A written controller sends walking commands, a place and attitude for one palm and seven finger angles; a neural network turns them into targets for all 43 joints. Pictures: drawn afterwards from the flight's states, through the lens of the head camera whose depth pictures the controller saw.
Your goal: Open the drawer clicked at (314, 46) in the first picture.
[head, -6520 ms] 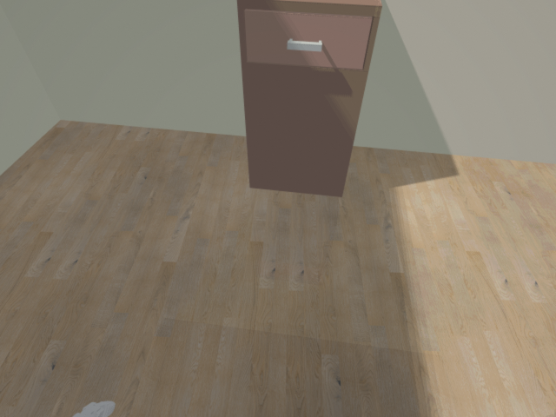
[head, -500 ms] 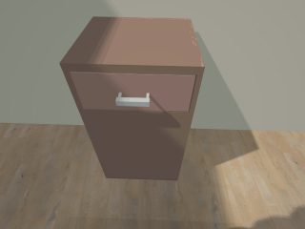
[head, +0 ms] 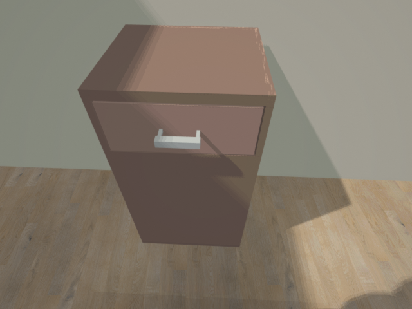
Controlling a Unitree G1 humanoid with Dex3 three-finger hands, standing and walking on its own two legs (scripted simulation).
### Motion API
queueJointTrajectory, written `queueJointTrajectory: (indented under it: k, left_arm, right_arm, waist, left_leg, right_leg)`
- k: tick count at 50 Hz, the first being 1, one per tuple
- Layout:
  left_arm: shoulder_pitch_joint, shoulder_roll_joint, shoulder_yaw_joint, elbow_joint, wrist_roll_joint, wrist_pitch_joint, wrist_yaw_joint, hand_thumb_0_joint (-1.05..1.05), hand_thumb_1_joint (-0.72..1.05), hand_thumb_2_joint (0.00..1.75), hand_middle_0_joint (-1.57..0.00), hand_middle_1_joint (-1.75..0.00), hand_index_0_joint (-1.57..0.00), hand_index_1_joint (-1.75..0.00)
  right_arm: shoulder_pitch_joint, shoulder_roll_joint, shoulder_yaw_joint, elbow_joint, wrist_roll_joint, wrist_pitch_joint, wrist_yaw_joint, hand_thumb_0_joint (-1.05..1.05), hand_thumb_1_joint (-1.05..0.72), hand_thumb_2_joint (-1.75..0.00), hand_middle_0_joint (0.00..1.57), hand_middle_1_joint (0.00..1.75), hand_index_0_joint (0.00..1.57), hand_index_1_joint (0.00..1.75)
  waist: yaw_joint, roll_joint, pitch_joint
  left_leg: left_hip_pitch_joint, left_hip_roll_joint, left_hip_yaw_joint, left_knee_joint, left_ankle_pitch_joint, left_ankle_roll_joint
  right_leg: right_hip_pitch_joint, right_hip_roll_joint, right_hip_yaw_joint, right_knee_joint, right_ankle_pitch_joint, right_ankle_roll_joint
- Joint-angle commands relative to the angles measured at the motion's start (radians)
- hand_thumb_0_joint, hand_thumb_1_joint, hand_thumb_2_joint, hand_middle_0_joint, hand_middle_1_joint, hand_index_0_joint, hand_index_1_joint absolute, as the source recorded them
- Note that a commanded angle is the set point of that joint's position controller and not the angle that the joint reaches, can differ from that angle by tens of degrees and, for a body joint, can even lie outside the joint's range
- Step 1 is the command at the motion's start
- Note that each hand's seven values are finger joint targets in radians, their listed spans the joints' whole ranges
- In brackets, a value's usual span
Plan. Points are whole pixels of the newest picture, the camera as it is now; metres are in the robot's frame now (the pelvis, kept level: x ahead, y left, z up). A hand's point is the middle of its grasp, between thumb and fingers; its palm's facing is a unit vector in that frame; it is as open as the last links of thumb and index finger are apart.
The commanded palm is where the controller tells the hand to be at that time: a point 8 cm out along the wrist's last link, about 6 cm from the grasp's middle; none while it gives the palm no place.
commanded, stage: shuffle to correct the standing spot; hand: left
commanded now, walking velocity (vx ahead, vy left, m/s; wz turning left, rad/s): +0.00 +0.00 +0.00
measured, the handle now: (178, 137) +0.55 +0.11 +0.00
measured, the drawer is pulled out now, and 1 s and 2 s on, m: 0.00 0.00 0.00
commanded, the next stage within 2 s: come to a stop and stand still in 0.36 s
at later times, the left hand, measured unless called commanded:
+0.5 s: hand out of the picture +0.04 +0.11 -0.17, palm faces +0.08 -0.98 -0.20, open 7.3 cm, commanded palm none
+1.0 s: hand out of the picture +0.05 +0.12 -0.18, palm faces +0.01 -0.98 -0.20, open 7.3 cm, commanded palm none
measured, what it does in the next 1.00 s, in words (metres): steps on the spot: left foot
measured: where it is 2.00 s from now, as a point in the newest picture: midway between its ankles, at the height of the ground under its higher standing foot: outside the picture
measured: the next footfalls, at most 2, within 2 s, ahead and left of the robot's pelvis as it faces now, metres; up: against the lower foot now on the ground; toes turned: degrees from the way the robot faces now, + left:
left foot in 0.74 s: +0.10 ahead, +0.05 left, +0.00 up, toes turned +3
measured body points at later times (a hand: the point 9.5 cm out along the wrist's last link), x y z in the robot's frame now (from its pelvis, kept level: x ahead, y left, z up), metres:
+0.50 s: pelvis +0.04 -0.06 -0.01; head +0.06 -0.07 +0.44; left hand +0.04 +0.16 -0.16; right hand +0.00 -0.29 -0.17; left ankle -0.04 +0.06 -0.69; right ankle +0.06 -0.13 -0.74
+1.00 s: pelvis +0.04 -0.05 +0.00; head +0.04 -0.05 +0.45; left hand +0.05 +0.17 -0.16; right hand +0.06 -0.28 -0.16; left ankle +0.06 +0.05 -0.74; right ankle +0.06 -0.13 -0.74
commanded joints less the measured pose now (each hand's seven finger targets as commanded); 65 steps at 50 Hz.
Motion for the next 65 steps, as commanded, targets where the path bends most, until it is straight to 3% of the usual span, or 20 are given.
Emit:
queueJointTrajectory:
  k: [1, 8, 15, 18, 19, 20, 21, 24, 27, 34, 39, 42, 43, 44, 45, 47, 48, 52, 58, 65]
  left_arm:
    - [0.047, 0.093, 0.012, -0.032, -0.004, -0.022, 0.004, 0.00, 0.90, 0.90, -0.20, -0.30, -0.20, -0.30]
    - [0.055, 0.058, 0.018, -0.027, 0.009, 0.007, -0.014, 0.00, 0.90, 0.90, -0.20, -0.30, -0.20, -0.30]
    - [0.023, 0.042, 0.046, -0.088, 0.019, 0.029, -0.044, 0.00, 0.90, 0.90, -0.20, -0.30, -0.20, -0.30]
    - [0.123, 0.049, 0.060, -0.063, 0.018, 0.018, -0.049, 0.00, 0.90, 0.90, -0.20, -0.30, -0.20, -0.30]
    - [0.179, 0.096, 0.067, -0.042, 0.019, 0.014, -0.043, 0.00, 0.90, 0.90, -0.20, -0.30, -0.20, -0.30]
    - [0.223, 0.137, 0.076, -0.028, 0.017, 0.012, -0.033, 0.00, 0.90, 0.90, -0.20, -0.30, -0.20, -0.30]
    - [0.235, 0.145, 0.075, -0.023, 0.009, 0.008, -0.027, 0.00, 0.90, 0.90, -0.20, -0.30, -0.20, -0.30]
    - [0.096, 0.089, 0.065, -0.069, 0.004, 0.017, -0.014, 0.00, 0.90, 0.90, -0.20, -0.30, -0.20, -0.30]
    - [0.055, 0.093, 0.053, -0.079, 0.004, -0.009, -0.003, 0.00, 0.90, 0.90, -0.20, -0.30, -0.20, -0.30]
    - [0.038, 0.110, 0.034, -0.045, 0.003, -0.032, 0.007, 0.00, 0.90, 0.90, -0.20, -0.30, -0.20, -0.30]
    - [0.037, 0.078, 0.026, -0.031, -0.002, -0.019, 0.009, 0.00, 0.90, 0.90, -0.20, -0.30, -0.20, -0.30]
    - [0.041, 0.083, 0.017, -0.017, -0.002, -0.016, 0.006, 0.00, 0.90, 0.90, -0.20, -0.30, -0.20, -0.30]
    - [0.118, 0.133, 0.026, 0.005, 0.008, -0.040, 0.045, 0.00, 0.90, 0.90, -0.20, -0.30, -0.20, -0.30]
    - [0.081, 0.161, 0.016, -0.003, 0.006, -0.052, 0.038, 0.00, 0.90, 0.90, -0.20, -0.30, -0.20, -0.30]
    - [0.084, 0.152, 0.020, -0.030, 0.003, -0.050, 0.030, 0.00, 0.90, 0.90, -0.20, -0.30, -0.20, -0.30]
    - [0.019, 0.150, 0.015, -0.058, -0.002, -0.043, 0.016, 0.00, 0.90, 0.90, -0.20, -0.30, -0.20, -0.30]
    - [0.004, 0.149, 0.018, -0.070, -0.002, -0.039, 0.010, 0.00, 0.90, 0.90, -0.20, -0.30, -0.20, -0.30]
    - [-0.013, 0.127, 0.015, -0.079, -0.002, -0.017, 0.001, 0.00, 0.90, 0.90, -0.20, -0.30, -0.20, -0.30]
    - [0.057, 0.085, 0.004, -0.065, 0.000, -0.003, -0.011, 0.00, 0.90, 0.90, -0.20, -0.30, -0.20, -0.30]
    - [0.063, 0.071, -0.004, -0.057, -0.002, -0.011, -0.012, 0.00, 0.90, 0.90, -0.20, -0.30, -0.20, -0.30]
  right_arm:
    - [0.071, -0.092, -0.013, -0.013, 0.004, -0.010, -0.010, 0.00, -0.90, -0.90, 0.20, 0.30, 0.20, 0.30]
    - [0.080, -0.122, -0.032, -0.001, -0.007, -0.008, -0.030, 0.00, -0.90, -0.90, 0.20, 0.30, 0.20, 0.30]
    - [0.106, -0.154, -0.057, -0.006, -0.017, -0.006, -0.056, 0.00, -0.90, -0.90, 0.20, 0.30, 0.20, 0.30]
    - [0.085, -0.147, -0.056, -0.006, -0.017, -0.009, -0.060, 0.00, -0.90, -0.90, 0.20, 0.30, 0.20, 0.30]
    - [0.097, -0.120, -0.054, -0.010, -0.007, -0.011, -0.059, 0.00, -0.90, -0.90, 0.20, 0.30, 0.20, 0.30]
    - [0.105, -0.068, -0.044, -0.016, -0.001, -0.011, -0.055, 0.00, -0.90, -0.90, 0.20, 0.30, 0.20, 0.30]
    - [0.062, -0.068, -0.038, -0.027, 0.002, 0.005, -0.059, 0.00, -0.90, -0.90, 0.20, 0.30, 0.20, 0.30]
    - [0.043, -0.059, -0.045, -0.022, 0.001, 0.018, -0.047, 0.00, -0.90, -0.90, 0.20, 0.30, 0.20, 0.30]
    - [0.028, -0.023, -0.032, -0.016, 0.002, 0.024, -0.028, 0.00, -0.90, -0.90, 0.20, 0.30, 0.20, 0.30]
    - [0.032, -0.023, -0.019, -0.020, 0.014, 0.023, -0.017, 0.00, -0.90, -0.90, 0.20, 0.30, 0.20, 0.30]
    - [0.015, -0.056, -0.015, -0.008, 0.008, 0.020, -0.024, 0.00, -0.90, -0.90, 0.20, 0.30, 0.20, 0.30]
    - [-0.008, -0.050, -0.002, -0.006, 0.004, 0.019, -0.016, 0.00, -0.90, -0.90, 0.20, 0.30, 0.20, 0.30]
    - [-0.055, -0.106, -0.021, -0.076, 0.010, -0.003, -0.013, 0.00, -0.90, -0.90, 0.20, 0.30, 0.20, 0.30]
    - [-0.005, -0.085, -0.005, -0.096, 0.015, 0.002, -0.010, 0.00, -0.90, -0.90, 0.20, 0.30, 0.20, 0.30]
    - [0.042, -0.048, -0.005, -0.090, 0.008, 0.007, -0.010, 0.00, -0.90, -0.90, 0.20, 0.30, 0.20, 0.30]
    - [0.039, -0.062, -0.005, -0.097, 0.004, 0.015, -0.003, 0.00, -0.90, -0.90, 0.20, 0.30, 0.20, 0.30]
    - [0.037, -0.062, -0.003, -0.102, -0.001, 0.015, 0.001, 0.00, -0.90, -0.90, 0.20, 0.30, 0.20, 0.30]
    - [0.042, -0.089, 0.003, -0.114, -0.012, 0.013, 0.004, 0.00, -0.90, -0.90, 0.20, 0.30, 0.20, 0.30]
    - [0.041, -0.124, 0.009, -0.121, -0.013, -0.001, -0.002, 0.00, -0.90, -0.90, 0.20, 0.30, 0.20, 0.30]
    - [0.072, -0.108, 0.015, -0.091, -0.006, -0.017, -0.006, 0.00, -0.90, -0.90, 0.20, 0.30, 0.20, 0.30]
  waist:
    - [-0.002, -0.028, 0.069]
    - [-0.005, 0.039, 0.124]
    - [-0.020, 0.108, 0.168]
    - [0.023, 0.021, 0.102]
    - [0.031, -0.110, 0.043]
    - [0.036, -0.258, -0.025]
    - [0.062, -0.307, -0.050]
    - [0.010, -0.085, 0.003]
    - [-0.004, 0.010, -0.006]
    - [-0.008, -0.080, -0.037]
    - [0.004, -0.030, 0.043]
    - [0.013, -0.005, 0.117]
    - [0.026, -0.129, 0.123]
    - [-0.026, -0.097, 0.079]
    - [-0.013, -0.100, -0.014]
    - [-0.028, -0.041, -0.083]
    - [-0.026, -0.019, -0.064]
    - [-0.012, 0.000, 0.120]
    - [0.030, 0.029, 0.130]
    - [0.024, -0.010, 0.064]
  left_leg:
    - [-0.166, 0.114, -0.114, -0.147, 0.085, -0.003]
    - [-0.172, 0.208, -0.192, -0.234, -0.004, 0.022]
    - [-0.084, 0.343, -0.265, -0.193, 0.191, 0.121]
    - [-0.155, 0.244, -0.141, 0.006, 0.333, 0.061]
    - [-0.254, 0.151, -0.032, 0.135, 0.232, 0.013]
    - [-0.328, 0.047, 0.058, 0.308, -0.087, -0.027]
    - [-0.330, 0.046, -0.009, 0.485, -0.312, -0.027]
    - [-0.363, 0.085, -0.045, 0.643, -0.210, -0.033]
    - [-0.304, 0.090, -0.057, 0.512, -0.131, -0.045]
    - [-0.163, 0.076, -0.061, 0.093, -0.008, -0.050]
    - [-0.092, 0.138, -0.094, -0.051, 0.165, -0.019]
    - [-0.142, 0.126, -0.118, -0.111, 0.104, -0.015]
    - [-0.194, 0.078, -0.022, 0.109, -0.009, -0.056]
    - [-0.199, 0.070, -0.037, 0.118, -0.013, -0.047]
    - [-0.177, 0.063, -0.061, 0.130, -0.026, -0.017]
    - [-0.112, 0.062, -0.068, 0.092, 0.012, -0.022]
    - [-0.090, 0.052, -0.074, 0.066, 0.035, -0.024]
    - [-0.222, 0.090, -0.153, -0.044, -0.053, 0.008]
    - [-0.388, 0.143, -0.285, -0.242, -0.244, 0.047]
    - [-0.279, 0.140, -0.281, -0.238, -0.122, 0.048]
  right_leg:
    - [0.092, -0.071, 0.090, -0.066, 0.070, -0.036]
    - [0.013, -0.014, 0.003, 0.032, 0.010, -0.019]
    - [-0.187, -0.010, -0.011, 0.208, -0.195, -0.016]
    - [0.042, -0.011, 0.006, 0.004, 0.061, -0.038]
    - [0.186, -0.101, 0.109, 0.002, 0.278, -0.078]
    - [0.275, -0.221, 0.240, -0.057, 0.428, -0.154]
    - [0.237, -0.258, 0.285, -0.132, 0.461, -0.208]
    - [0.143, -0.219, 0.197, -0.166, 0.311, -0.247]
    - [0.095, -0.210, 0.160, -0.179, 0.306, -0.234]
    - [0.133, -0.217, 0.180, -0.145, 0.342, -0.183]
    - [0.052, -0.123, 0.130, -0.184, 0.113, -0.030]
    - [0.049, -0.103, 0.133, -0.217, -0.063, -0.033]
    - [0.059, -0.139, 0.192, -0.182, 0.557, 0.093]
    - [0.126, -0.204, 0.170, -0.126, 0.737, 0.050]
    - [0.182, -0.208, 0.173, -0.094, 0.644, 0.004]
    - [0.112, -0.184, 0.148, -0.131, 0.104, -0.123]
    - [0.054, -0.161, 0.148, -0.149, -0.088, -0.130]
    - [-0.070, -0.090, 0.112, -0.140, -0.361, -0.100]
    - [0.070, -0.014, 0.028, 0.011, -0.200, -0.066]
    - [0.077, -0.037, 0.040, -0.005, -0.127, -0.066]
